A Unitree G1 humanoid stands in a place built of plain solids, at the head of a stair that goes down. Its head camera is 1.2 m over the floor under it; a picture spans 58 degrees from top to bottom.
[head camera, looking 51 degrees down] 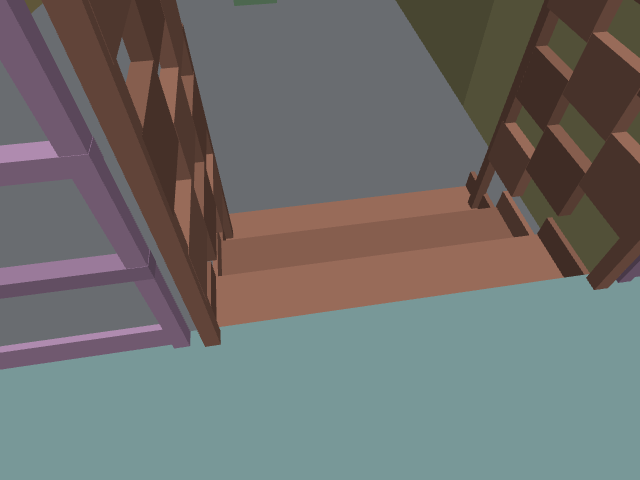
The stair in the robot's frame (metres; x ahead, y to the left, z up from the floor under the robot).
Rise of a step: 0.14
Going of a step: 0.29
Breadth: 1.32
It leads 9 degrees to the left of straight ahead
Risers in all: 4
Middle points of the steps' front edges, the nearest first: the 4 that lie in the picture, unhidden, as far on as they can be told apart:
0.73 -0.29 0.00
1.01 -0.24 -0.14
1.30 -0.20 -0.28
1.58 -0.15 -0.42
